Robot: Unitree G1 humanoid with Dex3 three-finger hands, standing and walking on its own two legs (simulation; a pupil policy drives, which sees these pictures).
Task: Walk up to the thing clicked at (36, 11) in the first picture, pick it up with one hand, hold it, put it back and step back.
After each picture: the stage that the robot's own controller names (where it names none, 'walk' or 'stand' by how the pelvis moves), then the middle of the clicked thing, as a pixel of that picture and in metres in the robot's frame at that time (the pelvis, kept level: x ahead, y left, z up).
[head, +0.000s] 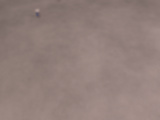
stand; (38, 13) +2.15 +0.74 -0.72
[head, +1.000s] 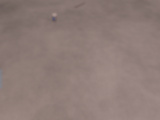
walk; (54, 17) +2.08 +0.40 -0.70
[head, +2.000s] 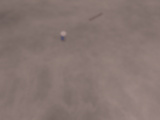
walk; (63, 36) +1.47 +0.24 -0.72
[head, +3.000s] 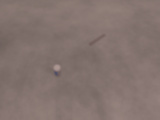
walk; (57, 70) +0.96 +0.25 -0.72
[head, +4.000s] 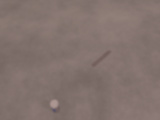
walk; (55, 106) +0.57 +0.25 -0.70
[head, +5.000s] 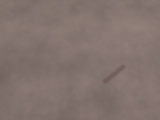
stand; out of the picture +0.37 +0.21 -0.70
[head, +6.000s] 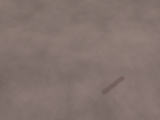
stand; out of the picture +0.35 +0.20 -0.72
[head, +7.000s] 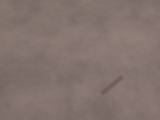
stand; out of the picture +0.34 +0.22 -0.73
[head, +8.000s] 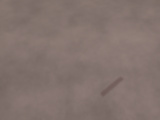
stand; out of the picture +0.33 +0.22 -0.73
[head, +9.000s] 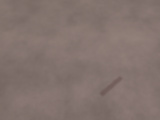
stand; out of the picture +0.32 +0.22 -0.73
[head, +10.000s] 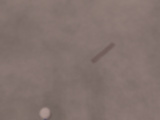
go down; (46, 114) +0.35 +0.22 -0.63
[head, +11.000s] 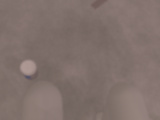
go down; (29, 70) +0.41 +0.24 -0.30
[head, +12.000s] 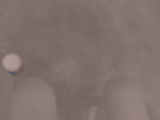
close in; (14, 65) +0.40 +0.26 -0.27
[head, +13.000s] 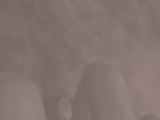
close; out of the picture +0.39 +0.28 -0.22
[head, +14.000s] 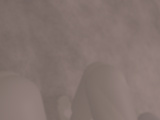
close; out of the picture +0.38 +0.28 -0.22
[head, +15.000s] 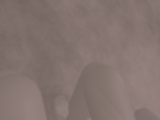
lift; out of the picture +0.36 +0.27 -0.23
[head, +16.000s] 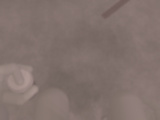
lift; (23, 85) +0.31 +0.22 -0.04
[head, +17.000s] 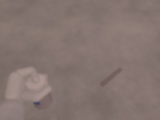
hold; (39, 92) +0.32 +0.17 +0.02
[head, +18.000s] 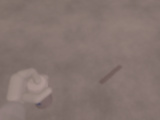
hold; (40, 92) +0.32 +0.17 +0.00
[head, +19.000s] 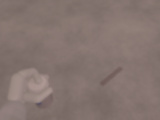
hold; (41, 92) +0.33 +0.17 +0.00
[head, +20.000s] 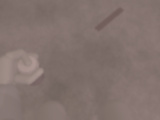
crouch; (31, 71) +0.39 +0.19 -0.08
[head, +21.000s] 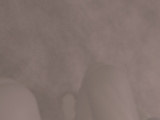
lower; out of the picture +0.39 +0.28 -0.22
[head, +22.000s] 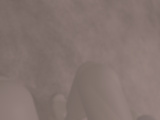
lower; out of the picture +0.39 +0.29 -0.22
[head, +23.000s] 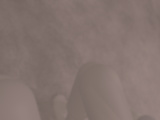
lower; out of the picture +0.39 +0.29 -0.22
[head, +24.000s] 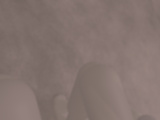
lower; out of the picture +0.39 +0.29 -0.22
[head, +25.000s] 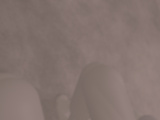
loosen; out of the picture +0.38 +0.28 -0.22
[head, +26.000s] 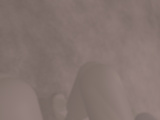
withdraw; out of the picture +0.37 +0.27 -0.23
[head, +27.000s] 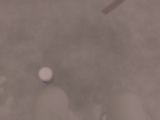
walk; (46, 76) +0.41 +0.20 -0.37
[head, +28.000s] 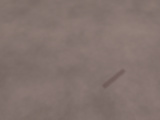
stand; out of the picture +0.34 +0.17 -0.66
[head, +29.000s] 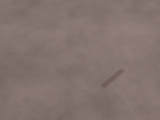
stand; out of the picture +0.35 +0.19 -0.66
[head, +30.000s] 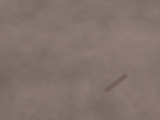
stand; out of the picture +0.35 +0.16 -0.71
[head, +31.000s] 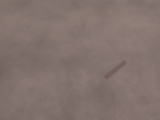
walk; out of the picture +0.38 +0.15 -0.70
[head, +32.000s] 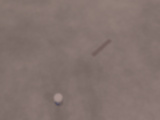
walk; (58, 99) +0.52 +0.18 -0.70
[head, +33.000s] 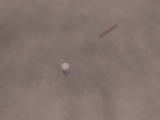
walk; (66, 69) +0.83 +0.21 -0.69
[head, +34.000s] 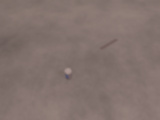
stand; (68, 74) +0.97 +0.19 -0.71
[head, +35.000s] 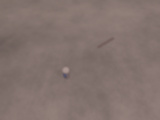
stand; (66, 73) +0.98 +0.21 -0.72
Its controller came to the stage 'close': yes
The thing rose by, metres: 0.70
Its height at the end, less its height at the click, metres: +0.00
